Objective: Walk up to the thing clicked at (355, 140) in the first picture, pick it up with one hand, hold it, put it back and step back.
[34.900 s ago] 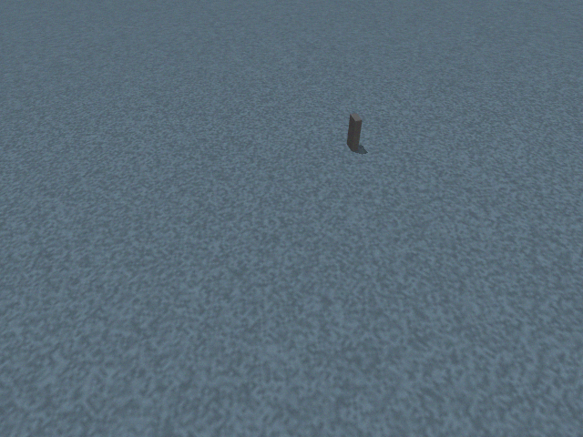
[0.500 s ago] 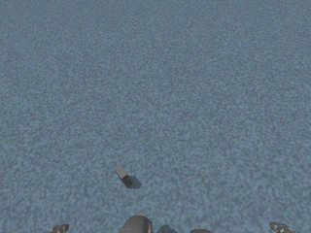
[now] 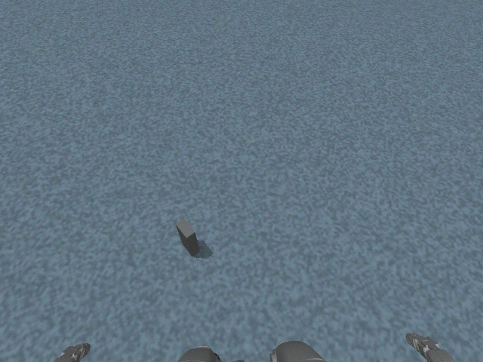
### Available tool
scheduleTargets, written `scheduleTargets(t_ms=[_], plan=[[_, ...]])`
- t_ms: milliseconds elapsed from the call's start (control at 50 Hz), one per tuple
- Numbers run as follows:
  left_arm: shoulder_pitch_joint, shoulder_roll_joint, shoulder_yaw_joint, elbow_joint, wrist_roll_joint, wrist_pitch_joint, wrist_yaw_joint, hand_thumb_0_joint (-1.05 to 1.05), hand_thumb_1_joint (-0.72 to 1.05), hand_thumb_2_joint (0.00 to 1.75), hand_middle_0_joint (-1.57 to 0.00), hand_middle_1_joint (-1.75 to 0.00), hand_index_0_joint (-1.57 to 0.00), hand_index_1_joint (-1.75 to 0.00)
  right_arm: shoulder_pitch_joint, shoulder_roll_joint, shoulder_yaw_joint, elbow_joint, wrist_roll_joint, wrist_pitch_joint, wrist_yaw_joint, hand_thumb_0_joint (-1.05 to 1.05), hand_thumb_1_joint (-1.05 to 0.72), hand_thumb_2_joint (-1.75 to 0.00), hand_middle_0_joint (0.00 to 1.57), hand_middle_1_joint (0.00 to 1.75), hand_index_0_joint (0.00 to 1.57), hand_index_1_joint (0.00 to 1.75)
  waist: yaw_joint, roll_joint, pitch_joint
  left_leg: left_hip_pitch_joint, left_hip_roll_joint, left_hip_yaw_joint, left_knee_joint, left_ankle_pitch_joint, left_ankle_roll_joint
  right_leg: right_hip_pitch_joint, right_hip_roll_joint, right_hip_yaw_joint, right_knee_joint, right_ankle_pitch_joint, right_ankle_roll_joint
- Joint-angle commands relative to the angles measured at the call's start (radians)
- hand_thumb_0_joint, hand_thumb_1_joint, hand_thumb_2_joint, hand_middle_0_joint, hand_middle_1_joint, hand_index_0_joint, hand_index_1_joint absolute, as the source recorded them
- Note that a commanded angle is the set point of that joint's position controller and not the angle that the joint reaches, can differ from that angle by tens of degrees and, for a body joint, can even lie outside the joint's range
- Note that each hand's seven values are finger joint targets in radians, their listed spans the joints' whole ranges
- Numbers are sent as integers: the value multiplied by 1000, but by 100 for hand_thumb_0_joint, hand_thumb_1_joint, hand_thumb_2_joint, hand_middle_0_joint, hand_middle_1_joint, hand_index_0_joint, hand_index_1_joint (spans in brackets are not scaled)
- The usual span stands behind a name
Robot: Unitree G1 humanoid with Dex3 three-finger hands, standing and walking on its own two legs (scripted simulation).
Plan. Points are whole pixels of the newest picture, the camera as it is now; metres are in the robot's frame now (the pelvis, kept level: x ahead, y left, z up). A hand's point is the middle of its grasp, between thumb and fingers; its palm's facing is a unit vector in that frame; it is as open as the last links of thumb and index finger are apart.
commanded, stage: step back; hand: left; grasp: from the side
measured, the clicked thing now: (188, 238) +0.60 +0.23 -0.66
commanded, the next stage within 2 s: none
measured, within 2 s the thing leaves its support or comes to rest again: neither
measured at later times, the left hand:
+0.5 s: hand out of the picture -0.04 +0.25 -0.15, palm faces +0.05 -0.91 -0.41, open 7.4 cm
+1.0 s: hand out of the picture -0.28 +0.21 -0.14, palm faces +0.04 -0.90 -0.43, open 7.4 cm
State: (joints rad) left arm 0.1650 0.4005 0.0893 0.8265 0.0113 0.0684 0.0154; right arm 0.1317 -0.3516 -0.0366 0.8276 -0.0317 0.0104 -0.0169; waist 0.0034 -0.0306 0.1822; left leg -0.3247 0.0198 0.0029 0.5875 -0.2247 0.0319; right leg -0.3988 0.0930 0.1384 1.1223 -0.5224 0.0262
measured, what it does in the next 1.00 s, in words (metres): walks backwards: right foot, then left foot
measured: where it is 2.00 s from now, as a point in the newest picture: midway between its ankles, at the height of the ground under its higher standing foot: outside the picture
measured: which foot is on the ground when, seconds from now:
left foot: down 0.00-0.16, up 0.18-0.44, down 0.46-0.80, up 0.82-1.00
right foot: up 0.00-0.10, down 0.12-0.48, up 0.50-0.76, down 0.78-1.00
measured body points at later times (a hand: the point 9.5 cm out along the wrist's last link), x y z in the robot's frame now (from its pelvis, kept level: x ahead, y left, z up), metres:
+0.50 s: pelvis -0.17 -0.03 -0.02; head -0.12 -0.02 +0.43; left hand -0.05 +0.29 -0.12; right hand -0.10 -0.34 -0.14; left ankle -0.18 +0.09 -0.73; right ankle -0.08 -0.15 -0.73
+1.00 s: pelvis -0.35 -0.06 -0.01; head -0.31 -0.08 +0.44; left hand -0.28 +0.26 -0.11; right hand -0.23 -0.38 -0.13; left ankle -0.36 +0.07 -0.67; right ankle -0.30 -0.19 -0.73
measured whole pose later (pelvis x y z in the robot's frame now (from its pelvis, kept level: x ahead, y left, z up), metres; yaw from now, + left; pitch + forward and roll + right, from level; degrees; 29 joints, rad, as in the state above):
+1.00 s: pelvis -0.35 -0.06 -0.01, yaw +3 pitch -2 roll +1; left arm 0.19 0.36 0.06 0.86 0.05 0.04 0.02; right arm 0.18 -0.42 -0.05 0.85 -0.02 0.06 -0.02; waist 0.02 0.03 0.13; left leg -0.45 -0.08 -0.11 1.09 -0.49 -0.02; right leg -0.35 -0.03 0.00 0.68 -0.30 -0.01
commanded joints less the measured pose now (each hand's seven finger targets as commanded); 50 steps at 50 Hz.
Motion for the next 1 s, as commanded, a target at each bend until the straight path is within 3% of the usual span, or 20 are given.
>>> scheduleTargets(t_ms=[0,80,100,120,140,160,220,360,420,440,460,480,540,640,740,760,780,800,860,980], plan=[[24,153,45,-88,4,-34,3,0,90,90,-20,-30,-20,-30,37,-286,-84,-76,2,-9,-18,0,-90,-90,20,30,20,30,-33,199,-246,253,248,-235,-95,427,217,-17,-63,-46,-239,8,-6],[179,144,55,-11,9,-42,-12,0,90,90,-20,-30,-20,-30,-30,-309,-85,-97,11,16,-7,0,-90,-90,20,30,20,30,31,225,-287,63,188,-194,-58,195,125,257,-59,-142,-654,233,-55],[188,183,65,-11,24,-48,-12,0,90,90,-20,-30,-20,-30,-23,-281,-78,-100,20,20,-5,0,-90,-90,20,30,20,30,32,156,-278,-57,139,-182,-4,68,67,314,-104,-45,-671,246,-83],[169,259,86,-30,37,-54,-13,0,90,90,-20,-30,-20,-30,-10,-216,-64,-114,25,21,-3,0,-90,-90,20,30,20,30,26,-89,-221,-274,-28,-123,192,-200,-6,323,-302,266,-745,184,-150],[81,365,102,-75,35,-49,-11,0,90,90,-20,-30,-20,-30,-72,-220,-72,-120,28,24,-20,0,-90,-90,20,30,20,30,75,-261,-163,-198,-126,-117,468,-390,-35,21,-509,459,-844,219,-325],[9,342,94,-103,29,-57,-5,0,90,90,-20,-30,-20,-30,-61,-255,-82,-109,26,27,-23,0,-90,-90,20,30,20,30,40,-205,-94,-154,-98,-197,607,-362,-44,-100,-519,454,-860,239,-338],[-145,232,71,-129,31,-58,8,0,90,90,-20,-30,-20,-30,84,-235,-73,-42,37,18,-19,0,-90,-90,20,30,20,30,-49,-121,-85,-129,-149,-163,666,-217,-39,-46,-314,88,-731,435,-220],[-15,218,54,-127,30,-42,20,0,90,90,-20,-30,-20,-30,77,-211,-62,-53,13,5,-12,0,-90,-90,20,30,20,30,35,-172,-190,-85,-46,-45,139,-281,-34,279,-348,95,-610,619,-217],[-14,202,35,-135,11,-23,10,0,90,90,-20,-30,-20,-30,160,-219,-75,-7,4,-7,-9,0,-90,-90,20,30,20,30,-1,-96,-242,109,-33,-34,-192,26,-6,194,-280,40,-478,543,-145],[6,165,26,-141,7,-20,6,0,90,90,-20,-30,-20,-30,152,-286,-93,-16,-10,-10,-10,0,-90,-90,20,30,20,30,9,59,-260,188,146,-283,-211,97,54,33,-195,-9,-371,344,-89],[-52,164,32,-156,-3,-25,12,0,90,90,-20,-30,-20,-30,78,-405,-109,-42,0,-5,3,0,-90,-90,20,30,20,30,-9,269,-224,88,346,-506,-251,220,211,-54,-25,-137,-189,-35,-41],[-120,189,50,-151,13,-24,22,0,90,90,-20,-30,-20,-30,75,-410,-115,-45,-10,-11,1,0,-90,-90,20,30,20,30,-56,241,-189,-28,401,-591,-269,277,295,-23,-34,1,4,-139,-34],[-25,173,45,-90,-12,-16,16,0,90,90,-20,-30,-20,-30,-16,-301,-73,-48,-9,-15,-18,0,-90,-90,20,30,20,30,30,116,-181,5,250,-274,-163,414,204,-54,3,51,186,-11,-53],[-5,158,39,-84,6,-30,2,0,90,90,-20,-30,-20,-30,29,-283,-78,-63,-10,-1,-18,0,-90,-90,20,30,20,30,-10,204,-196,160,247,-258,-97,417,227,-32,-56,-42,-140,-32,-7],[119,170,41,-5,23,-59,5,0,90,90,-20,-30,-20,-30,2,-278,-67,-69,14,34,-5,0,-90,-90,20,30,20,30,27,188,-290,38,149,-167,62,220,98,270,-82,-104,-726,298,-52],[113,246,61,-13,35,-67,6,0,90,90,-20,-30,-20,-30,22,-218,-51,-79,20,35,-1,0,-90,-90,20,30,20,30,14,-19,-249,-183,18,-133,194,-51,31,323,-228,161,-729,298,-95],[53,357,87,-42,29,-59,1,0,90,90,-20,-30,-20,-30,-23,-201,-54,-103,22,37,-18,0,-90,-90,20,30,20,30,53,-230,-205,-209,-109,-104,416,-372,-22,100,-477,378,-799,342,-281],[-10,372,87,-70,28,-66,8,0,90,90,-20,-30,-20,-30,-35,-240,-76,-94,23,44,-24,0,-90,-90,20,30,20,30,42,-205,-141,-149,-68,-206,583,-392,-35,-88,-546,457,-831,332,-339],[-126,253,56,-83,35,-68,20,0,90,90,-20,-30,-20,-30,53,-242,-69,-39,34,40,-17,0,-90,-90,20,30,20,30,-34,-64,-131,-159,-129,-188,689,-248,-41,-9,-352,115,-675,552,-245],[23,259,62,-48,43,-70,24,0,90,90,-20,-30,-20,-30,5,-229,-66,-46,1,19,1,0,-90,-90,20,30,20,30,70,-163,-193,-174,-50,-71,261,-328,-49,269,-360,157,-680,192,-233]])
